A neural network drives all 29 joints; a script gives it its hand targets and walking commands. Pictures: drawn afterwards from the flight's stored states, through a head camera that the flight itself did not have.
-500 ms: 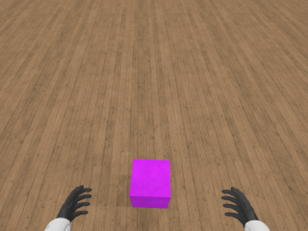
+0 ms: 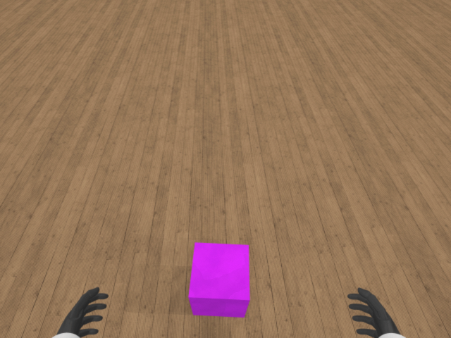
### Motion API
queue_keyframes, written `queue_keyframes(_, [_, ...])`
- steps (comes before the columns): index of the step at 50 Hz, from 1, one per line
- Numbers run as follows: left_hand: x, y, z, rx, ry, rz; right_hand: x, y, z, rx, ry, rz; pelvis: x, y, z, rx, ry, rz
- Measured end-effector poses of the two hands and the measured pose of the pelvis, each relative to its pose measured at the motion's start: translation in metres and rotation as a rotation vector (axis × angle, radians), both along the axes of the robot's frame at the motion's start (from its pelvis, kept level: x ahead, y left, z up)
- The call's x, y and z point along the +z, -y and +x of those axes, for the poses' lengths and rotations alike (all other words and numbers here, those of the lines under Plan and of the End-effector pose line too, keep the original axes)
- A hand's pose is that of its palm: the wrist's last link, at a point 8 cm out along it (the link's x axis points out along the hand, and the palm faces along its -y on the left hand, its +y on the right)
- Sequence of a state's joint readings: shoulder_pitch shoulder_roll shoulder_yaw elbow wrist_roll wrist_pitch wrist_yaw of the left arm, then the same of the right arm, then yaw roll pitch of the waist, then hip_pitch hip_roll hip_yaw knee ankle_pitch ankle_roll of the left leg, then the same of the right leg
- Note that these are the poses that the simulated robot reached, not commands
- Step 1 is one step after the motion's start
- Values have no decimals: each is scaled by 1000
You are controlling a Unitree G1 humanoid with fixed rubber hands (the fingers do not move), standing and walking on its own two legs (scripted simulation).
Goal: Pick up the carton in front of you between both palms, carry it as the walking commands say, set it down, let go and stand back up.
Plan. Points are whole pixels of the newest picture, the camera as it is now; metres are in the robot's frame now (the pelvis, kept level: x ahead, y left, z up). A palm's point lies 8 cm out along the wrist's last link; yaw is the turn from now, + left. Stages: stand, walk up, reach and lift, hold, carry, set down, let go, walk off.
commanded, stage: stand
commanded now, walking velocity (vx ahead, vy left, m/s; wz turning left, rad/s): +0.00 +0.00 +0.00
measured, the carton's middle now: (220, 280) +0.42 +0.02 -0.65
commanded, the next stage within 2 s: none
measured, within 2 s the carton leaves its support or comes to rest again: neither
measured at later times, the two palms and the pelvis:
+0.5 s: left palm (62, 337) +0.14 +0.29 -0.09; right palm out of the picture +0.14 -0.29 -0.08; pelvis +0.01 +0.00 +0.00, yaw +0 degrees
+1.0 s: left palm out of the picture +0.09 +0.31 -0.09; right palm out of the picture +0.10 -0.30 -0.09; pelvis -0.01 +0.00 +0.01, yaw +0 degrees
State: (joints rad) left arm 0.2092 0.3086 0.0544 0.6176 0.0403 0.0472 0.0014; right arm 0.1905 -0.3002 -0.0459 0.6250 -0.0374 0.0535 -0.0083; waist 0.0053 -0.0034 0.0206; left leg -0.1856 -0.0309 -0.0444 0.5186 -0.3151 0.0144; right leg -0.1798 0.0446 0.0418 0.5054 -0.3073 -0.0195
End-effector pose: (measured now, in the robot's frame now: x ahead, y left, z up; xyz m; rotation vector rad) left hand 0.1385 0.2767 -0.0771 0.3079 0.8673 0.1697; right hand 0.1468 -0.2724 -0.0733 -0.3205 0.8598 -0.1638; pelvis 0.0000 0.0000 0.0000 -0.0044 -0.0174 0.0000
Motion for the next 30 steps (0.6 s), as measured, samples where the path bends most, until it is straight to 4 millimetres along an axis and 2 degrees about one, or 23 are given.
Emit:
queue_keyframes(6, [-3, -14, -2, 13, -41, 35, -3, 12, 2, -8, -29, -33, 1, -1, 8, 0, -16, 0])
queue_keyframes(15, [-7, -14, 2, 13, -62, 36, -8, 11, 2, -11, -57, -35, 2, -2, 14, 1, -14, 2])
queue_keyframes(22, [-8, -15, 1, 17, -75, 35, -11, 13, -5, -19, -83, -37, 4, -3, 14, 2, -7, 2])
queue_keyframes(30, [-9, -19, -11, 28, -101, 40, -12, 17, -17, -26, -112, -44, 6, -3, 9, 3, 4, 3])
